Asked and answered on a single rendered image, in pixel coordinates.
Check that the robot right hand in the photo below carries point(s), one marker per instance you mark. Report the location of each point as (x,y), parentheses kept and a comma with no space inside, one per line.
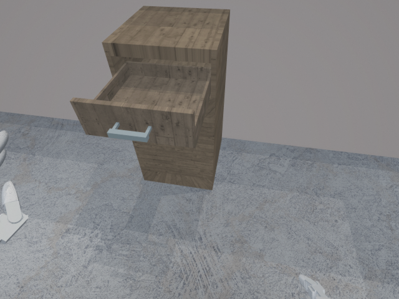
(314,288)

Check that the robot left hand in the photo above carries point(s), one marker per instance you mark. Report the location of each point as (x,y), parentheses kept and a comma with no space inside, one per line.
(14,219)

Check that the cabinet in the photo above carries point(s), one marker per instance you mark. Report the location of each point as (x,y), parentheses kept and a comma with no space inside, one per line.
(178,36)

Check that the drawer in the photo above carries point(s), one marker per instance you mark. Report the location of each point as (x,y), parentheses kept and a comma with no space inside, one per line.
(172,99)

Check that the handle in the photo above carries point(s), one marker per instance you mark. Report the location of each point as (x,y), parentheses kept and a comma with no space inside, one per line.
(128,135)

